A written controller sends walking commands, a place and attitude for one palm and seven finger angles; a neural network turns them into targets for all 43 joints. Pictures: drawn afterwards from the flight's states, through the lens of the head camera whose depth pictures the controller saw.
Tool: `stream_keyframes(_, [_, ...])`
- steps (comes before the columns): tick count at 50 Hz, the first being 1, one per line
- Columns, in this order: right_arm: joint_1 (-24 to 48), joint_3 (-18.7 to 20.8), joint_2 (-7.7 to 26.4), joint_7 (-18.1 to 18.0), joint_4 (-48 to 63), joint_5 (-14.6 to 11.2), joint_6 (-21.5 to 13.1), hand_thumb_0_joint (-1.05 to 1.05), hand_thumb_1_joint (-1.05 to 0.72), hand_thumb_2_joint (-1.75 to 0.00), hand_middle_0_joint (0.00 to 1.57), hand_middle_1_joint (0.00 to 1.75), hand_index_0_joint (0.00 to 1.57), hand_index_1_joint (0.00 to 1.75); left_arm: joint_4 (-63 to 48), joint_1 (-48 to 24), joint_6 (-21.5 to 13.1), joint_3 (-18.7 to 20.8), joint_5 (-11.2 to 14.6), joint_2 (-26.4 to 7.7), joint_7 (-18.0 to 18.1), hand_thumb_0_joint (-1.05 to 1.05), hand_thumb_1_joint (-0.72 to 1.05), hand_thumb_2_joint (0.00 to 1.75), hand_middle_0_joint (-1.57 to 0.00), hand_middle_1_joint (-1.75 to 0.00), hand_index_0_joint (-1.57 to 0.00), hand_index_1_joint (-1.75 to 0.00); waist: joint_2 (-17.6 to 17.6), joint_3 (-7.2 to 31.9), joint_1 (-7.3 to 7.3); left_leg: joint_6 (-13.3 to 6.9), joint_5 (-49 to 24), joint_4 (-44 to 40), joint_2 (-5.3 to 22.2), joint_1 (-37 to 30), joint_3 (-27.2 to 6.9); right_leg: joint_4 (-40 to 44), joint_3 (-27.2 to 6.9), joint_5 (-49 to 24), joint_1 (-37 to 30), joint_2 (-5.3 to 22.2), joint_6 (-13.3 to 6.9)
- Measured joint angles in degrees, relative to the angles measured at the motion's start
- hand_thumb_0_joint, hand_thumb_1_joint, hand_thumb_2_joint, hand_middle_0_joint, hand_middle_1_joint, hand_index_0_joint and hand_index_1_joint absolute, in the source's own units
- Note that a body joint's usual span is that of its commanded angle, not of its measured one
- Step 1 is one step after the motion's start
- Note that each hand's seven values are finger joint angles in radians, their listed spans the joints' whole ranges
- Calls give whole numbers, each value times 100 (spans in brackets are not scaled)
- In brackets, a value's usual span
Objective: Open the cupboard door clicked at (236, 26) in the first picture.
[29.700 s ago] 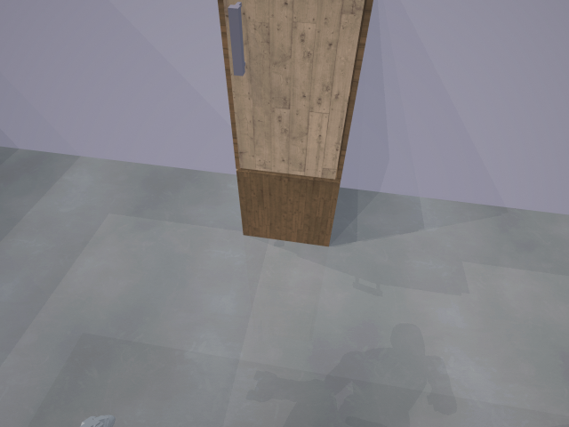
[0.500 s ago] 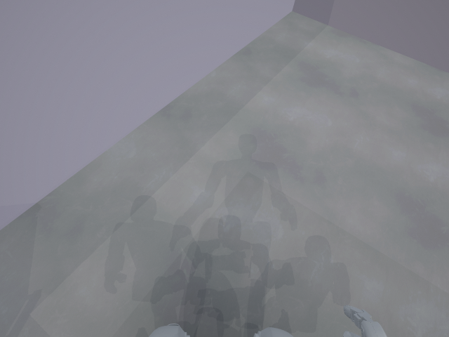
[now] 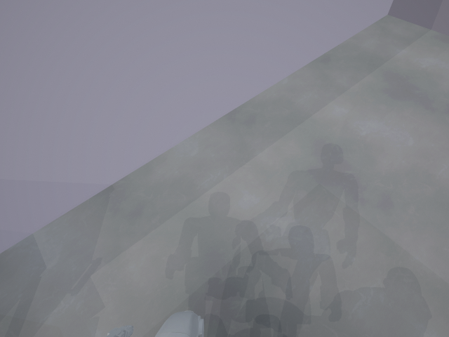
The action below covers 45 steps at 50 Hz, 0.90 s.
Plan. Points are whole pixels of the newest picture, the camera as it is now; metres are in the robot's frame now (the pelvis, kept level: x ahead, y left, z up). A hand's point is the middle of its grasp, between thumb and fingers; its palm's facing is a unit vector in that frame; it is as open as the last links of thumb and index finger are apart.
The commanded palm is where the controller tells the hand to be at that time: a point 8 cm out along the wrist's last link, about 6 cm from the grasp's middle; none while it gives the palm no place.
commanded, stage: turn to face it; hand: left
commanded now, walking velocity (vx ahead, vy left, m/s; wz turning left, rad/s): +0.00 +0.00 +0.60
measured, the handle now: out of the picture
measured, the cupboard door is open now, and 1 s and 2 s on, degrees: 50 50 50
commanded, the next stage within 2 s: none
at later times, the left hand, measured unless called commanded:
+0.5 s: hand out of the picture +0.01 +0.25 -0.17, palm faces +0.33 -0.91 -0.26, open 7.3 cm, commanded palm none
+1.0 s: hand out of the picture -0.05 +0.18 -0.18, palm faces +0.61 -0.76 -0.23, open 7.3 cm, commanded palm none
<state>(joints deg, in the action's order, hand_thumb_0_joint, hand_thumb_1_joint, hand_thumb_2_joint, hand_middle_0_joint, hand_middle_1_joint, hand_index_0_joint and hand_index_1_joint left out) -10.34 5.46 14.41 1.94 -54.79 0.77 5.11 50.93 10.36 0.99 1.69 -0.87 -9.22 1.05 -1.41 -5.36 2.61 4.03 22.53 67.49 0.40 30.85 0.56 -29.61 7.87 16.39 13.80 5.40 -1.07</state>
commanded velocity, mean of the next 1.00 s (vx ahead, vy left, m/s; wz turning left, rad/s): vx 0.00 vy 0.00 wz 0.60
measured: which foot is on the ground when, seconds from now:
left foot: up 0.00-0.24, down 0.26-0.64, up 0.66-1.00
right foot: down 0.00-0.26, up 0.28-0.62, down 0.64-1.00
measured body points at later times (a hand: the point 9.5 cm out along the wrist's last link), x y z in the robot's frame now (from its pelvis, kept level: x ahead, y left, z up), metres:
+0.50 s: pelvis +0.00 +0.01 +0.00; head +0.04 +0.04 +0.44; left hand +0.00 +0.30 -0.15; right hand +0.17 -0.20 -0.14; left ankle -0.03 +0.13 -0.74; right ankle +0.03 -0.14 -0.68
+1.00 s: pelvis +0.02 -0.01 -0.01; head +0.07 +0.03 +0.43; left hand -0.08 +0.22 -0.16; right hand +0.26 -0.16 -0.15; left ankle -0.04 +0.09 -0.73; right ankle +0.05 -0.13 -0.74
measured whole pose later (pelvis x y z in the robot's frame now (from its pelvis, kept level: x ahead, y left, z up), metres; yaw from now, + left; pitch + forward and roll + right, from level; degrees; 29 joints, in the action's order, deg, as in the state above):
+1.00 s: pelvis +0.02 -0.01 -0.01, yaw +38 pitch +1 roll +2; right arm -5.8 4.1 13.8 2.2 -53.5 0.6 3.8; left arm 51.5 12.7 0.4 3.2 -1.2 -12.0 0.6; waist 2.5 -7.3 0.2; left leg 2.6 20.0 36.8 0.8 19.1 6.0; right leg -35.4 15.7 22.9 11.6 10.0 1.6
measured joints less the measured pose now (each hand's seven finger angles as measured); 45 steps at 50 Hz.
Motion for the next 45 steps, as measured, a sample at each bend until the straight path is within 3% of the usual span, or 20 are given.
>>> stream_keyframes(4, [58, -10, -11, -6, -37, -7, 11, 1, -91, -90, 20, 30, 20, 30, -3, 35, -72, 55, -9, -28, 26, 0, 93, 90, -21, -30, -21, -30, 160, -14, -62, 77, 138, -710, 154, -330, 112, 125, 356, -4, -121, 119, -18])
stream_keyframes(9, [301, -67, -19, -15, 0, -31, -25, 1, -91, -90, 20, 30, 19, 30, 34, 112, -102, 102, -59, -163, -12, 0, 92, 90, -21, -30, -21, -30, 307, -82, -230, 2, 387, -2040, 180, -901, 373, -151, 743, 188, -101, 307, 49])
stream_keyframes(12, [443, -109, -32, -3, 146, -34, -125, 1, -91, -90, 20, 30, 19, 30, 112, 218, -63, 164, -49, -302, -41, 0, 92, 90, -21, -30, -21, -30, 397, -71, -283, -106, -138, -3090, 110, -1353, 533, -585, 922, 422, 34, 465, 158])
stream_keyframes(13, [457, -117, -11, 5, 217, -20, -191, 1, -91, -90, 20, 30, 19, 30, 130, 279, -26, 187, -25, -344, -56, 0, 91, 90, -21, -30, -21, -30, 376, -15, -273, -293, -570, -3400, 108, -1451, 489, -896, 930, 540, 180, 503, 221])
stream_keyframes(14, [495, -113, -46, -14, 255, -6, -251, 1, -91, -90, 20, 30, 19, 30, 181, 268, 46, 211, -5, -420, -60, 0, 91, 90, -21, -30, -21, -30, 444, -16, -265, -448, -599, -3284, 47, -1366, 454, -1386, 704, 947, 392, 523, 338])
stream_keyframes(16, [512, -161, -121, -52, 308, 13, -323, 1, -91, -90, 20, 30, 20, 30, 260, 215, 218, 250, -12, -552, -41, 0, 91, 90, -21, -30, -21, -30, 521, -26, -298, -553, -406, -3128, 1, -1312, 387, -2431, 111, 1438, 841, 351, 449])
stream_keyframes(18, [434, -196, -173, -106, 340, 30, -349, 1, -91, -90, 20, 30, 20, 30, 316, 145, 293, 292, -20, -617, -40, 1, 91, 90, -20, -30, -20, -30, 497, 27, -295, -539, -398, -3254, -5, -1351, 257, -3078, -227, 1323, 1166, 187, 517])
stream_keyframes(21, [327, -230, -197, -154, 306, 36, -334, 0, -91, -90, 20, 30, 20, 30, 269, 29, 290, 311, -18, -635, -84, 1, 91, 90, -20, -30, -20, -30, 411, 61, -311, -487, -614, -3595, -35, -1461, 73, -3337, -544, 871, 1420, 76, 573])
stream_keyframes(26, [177, -235, -194, -141, 232, 53, -288, 1, -91, -89, 20, 30, 20, 30, 104, -113, 225, 279, 0, -566, -103, 1, 91, 90, -20, -30, -20, -30, 222, 71, -279, -436, -810, -3862, -78, -1492, -219, -2530, -737, 718, 1278, -45, 600])
stream_keyframes(29, [107, -200, -182, -128, 210, 64, -235, 1, -91, -89, 20, 30, 20, 30, 24, -179, 179, 249, 21, -500, -98, 1, 91, 90, -20, -30, -20, -30, 91, 62, -198, -344, -792, -3765, -99, -1376, -428, -1626, -707, 704, 914, -189, 569])
stream_keyframes(31, [50, -162, -168, -124, 195, 40, -200, 1, -90, -89, 21, 30, 20, 30, -45, -175, 97, 223, 32, -463, -100, 1, 91, 90, -20, -30, -20, -30, 38, 75, -169, -254, -708, -3564, -146, -1237, -563, -715, -641, 282, 507, -279, 539])
stream_keyframes(33, [38, -92, -86, -123, 155, -10, -163, 1, -90, -89, 21, 30, 20, 30, -65, -172, -19, 188, -10, -351, -70, 1, 91, 90, -20, -30, -20, -30, -110, 46, -168, -223, -136, -2904, -171, -953, -660, -452, -488, 172, 365, -314, 213])
stream_keyframes(35, [57, -40, 2, -113, 92, -10, -106, 1, -91, -89, 20, 30, 20, 30, -64, -143, -67, 111, -24, -224, -41, 0, 91, 90, -20, -30, -20, -30, -181, -19, -133, -201, 480, -1595, -249, -540, -531, -487, -314, 284, 273, -222, 73])
stream_keyframes(38, [97, -3, 54, -67, 29, -1, -35, 1, -91, -90, 20, 30, 20, 30, -38, -25, -40, 64, -11, -89, 0, 0, 91, 90, -20, -30, -20, -30, -124, -55, -101, -91, 365, -287, -163, -175, -203, -210, -123, 232, 22, -76, 61])
stream_keyframes(41, [140, -23, 25, -28, 21, -13, -20, 1, -91, -90, 20, 30, 20, 30, 4, 60, -28, 37, -16, -36, 1, 0, 91, 90, -20, -30, -20, -30, 29, -85, -56, 1, 226, -311, -7, -183, 27, 27, 101, 166, -181, 66, 72])
stream_keyframes(45, [251, -75, -25, 5, 15, -23, -24, 1, -91, -90, 20, 30, 20, 30, 9, 111, -59, 70, -37, -74, 2, 0, 92, 90, -21, -30, -21, -30, 209, -161, -119, 13, 247, -1392, 125, -514, 264, 30, 436, 249, -314, 229, 115])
